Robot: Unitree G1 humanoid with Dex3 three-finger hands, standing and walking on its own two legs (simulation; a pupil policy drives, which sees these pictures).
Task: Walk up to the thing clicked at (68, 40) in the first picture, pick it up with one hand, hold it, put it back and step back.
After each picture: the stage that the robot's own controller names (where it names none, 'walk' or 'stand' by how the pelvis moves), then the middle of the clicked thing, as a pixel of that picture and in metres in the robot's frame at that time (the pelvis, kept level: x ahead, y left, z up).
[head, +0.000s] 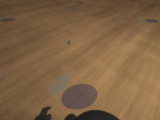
stand; (69, 42) +1.73 +0.59 -0.72
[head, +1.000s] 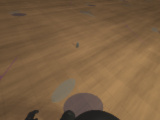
walk; (77, 44) +1.66 +0.28 -0.70
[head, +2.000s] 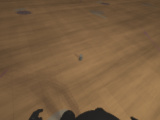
walk; (80, 57) +1.15 +0.15 -0.71
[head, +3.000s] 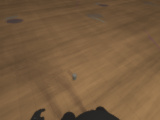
walk; (74, 76) +0.70 +0.21 -0.71
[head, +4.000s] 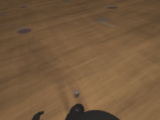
walk; (76, 93) +0.45 +0.22 -0.71
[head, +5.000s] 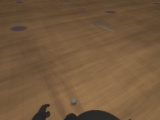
stand; (74, 101) +0.35 +0.17 -0.72
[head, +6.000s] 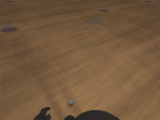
stand; (71, 102) +0.33 +0.20 -0.72
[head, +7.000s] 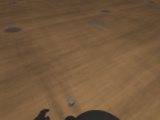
stand; (71, 102) +0.34 +0.20 -0.73
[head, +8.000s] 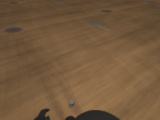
stand; (72, 102) +0.33 +0.20 -0.73
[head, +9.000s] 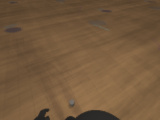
go down; (72, 103) +0.33 +0.20 -0.73
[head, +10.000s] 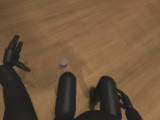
go down; (64, 63) +0.43 +0.20 -0.34
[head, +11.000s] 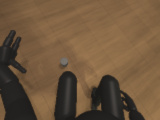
approach; (64, 62) +0.42 +0.21 -0.31
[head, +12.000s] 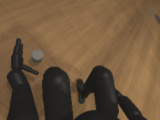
close in; (37, 56) +0.41 +0.25 -0.22
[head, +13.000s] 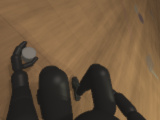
close; (28, 55) +0.41 +0.26 -0.22
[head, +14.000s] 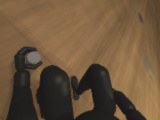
lift; (32, 58) +0.38 +0.23 -0.23
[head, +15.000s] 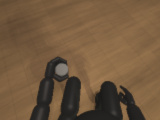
lift; (62, 71) +0.32 +0.20 -0.02
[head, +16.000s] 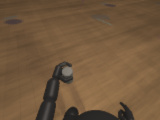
hold; (68, 75) +0.32 +0.16 +0.03
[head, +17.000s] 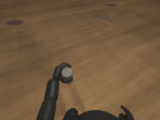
hold; (67, 76) +0.32 +0.16 +0.02
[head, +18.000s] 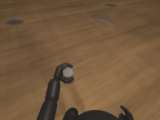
hold; (68, 76) +0.32 +0.16 +0.02
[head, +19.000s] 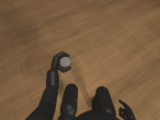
crouch; (66, 64) +0.39 +0.17 -0.06
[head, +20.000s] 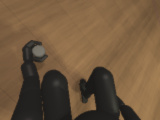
lower; (39, 54) +0.43 +0.24 -0.18
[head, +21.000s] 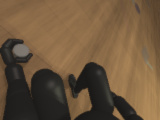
lower; (21, 52) +0.43 +0.26 -0.23
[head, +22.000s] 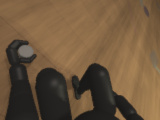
lower; (25, 53) +0.41 +0.27 -0.22
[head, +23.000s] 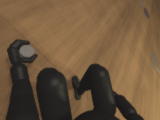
lower; (27, 53) +0.42 +0.26 -0.22
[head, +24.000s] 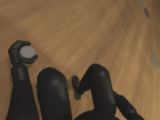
rest; (27, 54) +0.41 +0.26 -0.22
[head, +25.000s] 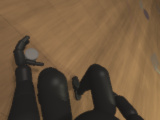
withdraw; (31, 56) +0.40 +0.25 -0.23
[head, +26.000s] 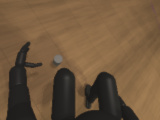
stand; (57, 60) +0.41 +0.21 -0.27
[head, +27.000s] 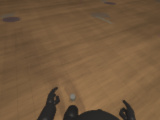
stand; (72, 97) +0.35 +0.15 -0.64
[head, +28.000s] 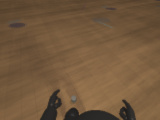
stand; (73, 99) +0.36 +0.16 -0.66
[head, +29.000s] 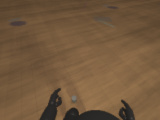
stand; (74, 99) +0.35 +0.16 -0.67
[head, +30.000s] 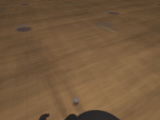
walk; (76, 101) +0.37 +0.16 -0.72
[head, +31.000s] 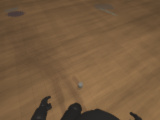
walk; (80, 85) +0.46 +0.11 -0.71
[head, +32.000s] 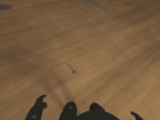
walk; (74, 70) +0.70 +0.17 -0.70
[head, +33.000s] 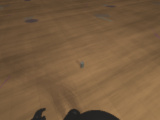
stand; (82, 64) +1.00 +0.19 -0.70
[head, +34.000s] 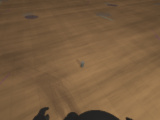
stand; (82, 64) +1.00 +0.15 -0.72
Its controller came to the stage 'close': yes
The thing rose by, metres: 0.72
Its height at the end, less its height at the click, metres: +0.00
